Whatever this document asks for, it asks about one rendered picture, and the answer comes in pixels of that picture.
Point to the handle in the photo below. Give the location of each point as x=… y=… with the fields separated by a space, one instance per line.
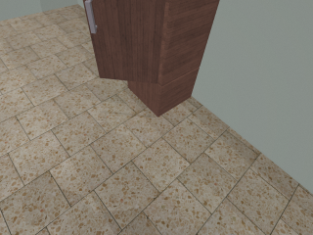
x=90 y=15

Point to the cupboard door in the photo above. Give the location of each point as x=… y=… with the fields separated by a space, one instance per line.
x=127 y=44

